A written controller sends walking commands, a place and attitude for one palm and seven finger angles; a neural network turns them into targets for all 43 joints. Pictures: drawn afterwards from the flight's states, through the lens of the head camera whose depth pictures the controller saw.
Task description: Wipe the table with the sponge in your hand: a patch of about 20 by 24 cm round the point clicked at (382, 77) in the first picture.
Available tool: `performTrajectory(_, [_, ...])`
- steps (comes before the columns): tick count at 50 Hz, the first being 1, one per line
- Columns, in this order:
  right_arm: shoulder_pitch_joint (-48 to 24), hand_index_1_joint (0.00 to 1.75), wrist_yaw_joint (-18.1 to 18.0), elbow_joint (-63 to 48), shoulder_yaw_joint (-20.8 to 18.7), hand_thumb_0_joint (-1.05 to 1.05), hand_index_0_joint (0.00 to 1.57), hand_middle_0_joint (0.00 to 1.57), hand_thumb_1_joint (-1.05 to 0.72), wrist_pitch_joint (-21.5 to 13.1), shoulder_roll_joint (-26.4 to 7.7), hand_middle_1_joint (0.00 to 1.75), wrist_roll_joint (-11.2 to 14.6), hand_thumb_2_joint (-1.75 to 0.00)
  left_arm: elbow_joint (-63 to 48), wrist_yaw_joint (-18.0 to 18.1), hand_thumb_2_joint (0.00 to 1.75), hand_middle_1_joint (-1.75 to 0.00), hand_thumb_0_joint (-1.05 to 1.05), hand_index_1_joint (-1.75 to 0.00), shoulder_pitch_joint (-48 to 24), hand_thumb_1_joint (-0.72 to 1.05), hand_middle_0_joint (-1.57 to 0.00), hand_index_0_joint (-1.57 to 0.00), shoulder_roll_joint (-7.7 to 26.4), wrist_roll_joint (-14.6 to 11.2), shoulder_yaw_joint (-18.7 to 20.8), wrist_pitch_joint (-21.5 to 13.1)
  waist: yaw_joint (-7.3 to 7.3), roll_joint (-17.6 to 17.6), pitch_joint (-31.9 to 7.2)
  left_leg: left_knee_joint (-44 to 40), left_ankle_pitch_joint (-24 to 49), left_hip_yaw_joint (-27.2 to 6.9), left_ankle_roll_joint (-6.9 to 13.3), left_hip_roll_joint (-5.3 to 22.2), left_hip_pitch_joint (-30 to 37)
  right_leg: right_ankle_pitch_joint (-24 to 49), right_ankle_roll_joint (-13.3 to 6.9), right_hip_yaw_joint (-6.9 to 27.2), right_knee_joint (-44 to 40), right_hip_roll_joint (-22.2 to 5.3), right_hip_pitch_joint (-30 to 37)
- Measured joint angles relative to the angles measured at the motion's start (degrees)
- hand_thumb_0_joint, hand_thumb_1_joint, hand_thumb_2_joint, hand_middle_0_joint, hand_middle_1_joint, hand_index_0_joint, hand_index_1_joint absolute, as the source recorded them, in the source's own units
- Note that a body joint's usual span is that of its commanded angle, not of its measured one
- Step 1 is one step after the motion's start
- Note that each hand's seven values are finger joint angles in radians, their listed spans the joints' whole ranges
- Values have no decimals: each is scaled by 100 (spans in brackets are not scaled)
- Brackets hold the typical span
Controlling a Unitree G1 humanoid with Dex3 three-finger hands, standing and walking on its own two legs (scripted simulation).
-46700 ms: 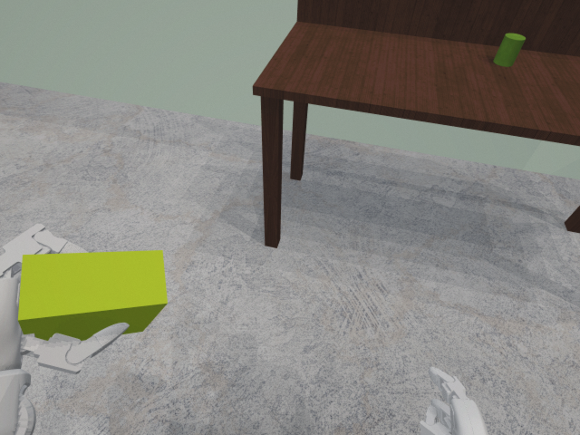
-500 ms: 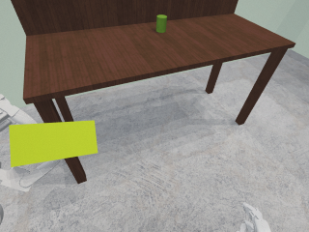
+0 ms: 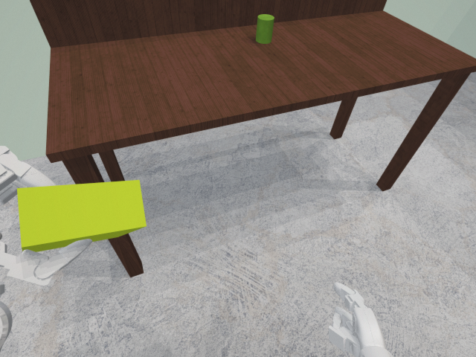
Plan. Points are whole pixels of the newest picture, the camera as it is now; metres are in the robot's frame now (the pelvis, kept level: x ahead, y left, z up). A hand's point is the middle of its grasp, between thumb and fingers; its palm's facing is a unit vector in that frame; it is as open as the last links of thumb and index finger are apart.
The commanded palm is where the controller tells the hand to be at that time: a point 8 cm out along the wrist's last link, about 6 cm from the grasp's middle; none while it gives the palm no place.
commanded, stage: stand and wait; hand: left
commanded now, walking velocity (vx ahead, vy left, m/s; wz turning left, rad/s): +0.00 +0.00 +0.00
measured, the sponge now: (95, 216) +0.25 +0.21 +0.17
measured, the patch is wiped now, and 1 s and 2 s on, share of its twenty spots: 1.00 1.00 1.00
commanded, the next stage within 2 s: none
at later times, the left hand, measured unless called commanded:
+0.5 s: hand (49, 243) +0.19 +0.22 +0.20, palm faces +0.43 -0.83 -0.36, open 9.6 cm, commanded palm +0.14 +0.27 +0.22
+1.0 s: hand (38, 250) +0.18 +0.23 +0.20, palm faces +0.44 -0.83 -0.36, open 9.6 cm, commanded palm +0.13 +0.27 +0.22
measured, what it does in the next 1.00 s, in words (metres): stands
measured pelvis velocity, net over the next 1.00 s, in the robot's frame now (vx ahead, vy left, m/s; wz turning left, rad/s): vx -0.03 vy -0.01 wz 0.00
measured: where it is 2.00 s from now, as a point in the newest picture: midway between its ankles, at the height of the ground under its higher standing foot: outside the picture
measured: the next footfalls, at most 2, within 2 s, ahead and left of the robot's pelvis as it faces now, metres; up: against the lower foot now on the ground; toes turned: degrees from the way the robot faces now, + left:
none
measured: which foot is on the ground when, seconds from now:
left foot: down 0.00-1.00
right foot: down 0.00-1.00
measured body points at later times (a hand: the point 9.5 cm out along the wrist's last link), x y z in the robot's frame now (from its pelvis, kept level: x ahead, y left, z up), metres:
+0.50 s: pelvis -0.02 -0.02 +0.00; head -0.03 -0.02 +0.45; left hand +0.16 +0.26 +0.22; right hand +0.15 -0.26 -0.08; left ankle +0.00 +0.10 -0.74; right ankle -0.01 -0.14 -0.74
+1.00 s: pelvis -0.03 -0.01 +0.00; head -0.03 +0.00 +0.45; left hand +0.16 +0.27 +0.21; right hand +0.16 -0.24 -0.07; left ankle +0.00 +0.10 -0.74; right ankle -0.01 -0.14 -0.74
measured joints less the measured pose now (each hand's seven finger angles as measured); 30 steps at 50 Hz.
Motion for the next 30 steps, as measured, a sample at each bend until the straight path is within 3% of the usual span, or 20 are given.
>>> performTrajectory(7, [22, 30, -21, -80, -53, 1, 21, 20, -90, 119, -116, 30, 3, -90, -26, -68, 107, -141, 0, -143, 274, -51, -81, -82, -93, -35, -156, 29, -68, 54, -69, -129, 98, -17, -57, 58, 23, 100, -62, -17, -139, 61, 25])
performTrajectory(18, [248, 30, -157, 13, -233, 1, 20, 20, -91, 175, -391, 30, 14, -90, 175, 20, 107, -141, 0, -143, 256, -51, -81, -82, -135, -29, -132, 25, -36, 158, -125, -205, 248, -67, -119, 120, -15, 240, -132, -62, -221, 129, 0])
performTrajectory(30, [337, 30, -161, 63, -213, 2, 20, 20, -91, 115, -333, 30, -7, -90, 233, 28, 107, -141, 0, -143, 288, -51, -81, -82, -155, 15, -234, 26, -110, 211, -147, -219, 345, -83, -121, 126, -89, 342, -140, -74, -253, 137, -62])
